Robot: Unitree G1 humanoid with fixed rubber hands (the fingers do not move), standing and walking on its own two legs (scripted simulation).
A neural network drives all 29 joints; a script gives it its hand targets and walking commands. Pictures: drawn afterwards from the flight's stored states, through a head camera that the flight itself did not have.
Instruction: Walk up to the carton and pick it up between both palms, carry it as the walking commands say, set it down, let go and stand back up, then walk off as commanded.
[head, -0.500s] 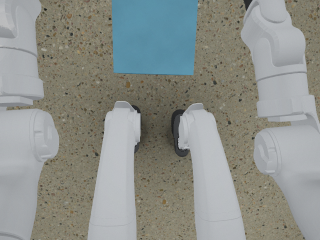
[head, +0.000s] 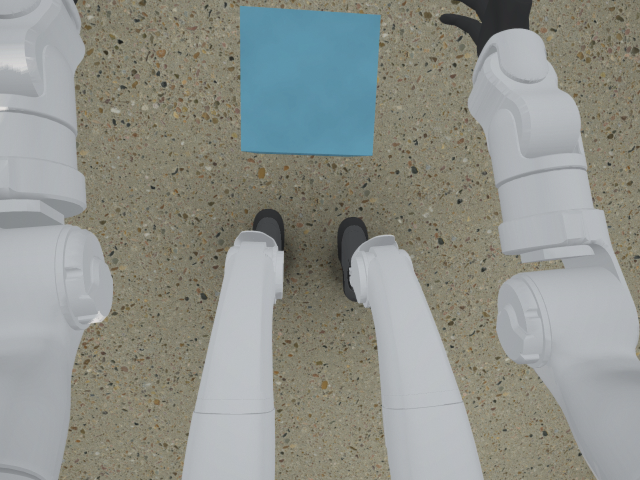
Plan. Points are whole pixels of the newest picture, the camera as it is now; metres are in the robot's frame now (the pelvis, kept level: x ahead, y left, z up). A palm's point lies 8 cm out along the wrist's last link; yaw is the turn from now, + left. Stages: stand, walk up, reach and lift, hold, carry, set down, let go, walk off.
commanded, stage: let go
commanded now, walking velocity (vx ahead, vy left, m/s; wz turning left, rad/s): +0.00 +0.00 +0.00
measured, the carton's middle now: (306, 98) +0.50 +0.02 -0.51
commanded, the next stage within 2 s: stand in 1.20 s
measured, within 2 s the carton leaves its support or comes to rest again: neither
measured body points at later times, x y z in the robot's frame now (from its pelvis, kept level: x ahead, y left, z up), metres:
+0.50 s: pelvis +0.08 -0.01 +0.08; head +0.24 +0.02 +0.49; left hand +0.41 +0.26 -0.01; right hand +0.39 -0.21 +0.00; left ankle +0.13 +0.10 -0.62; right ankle +0.11 -0.11 -0.62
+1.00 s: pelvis +0.12 -0.03 +0.12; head +0.14 -0.03 +0.57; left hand +0.30 +0.23 +0.05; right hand +0.29 -0.27 +0.04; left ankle +0.13 +0.10 -0.62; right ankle +0.11 -0.11 -0.62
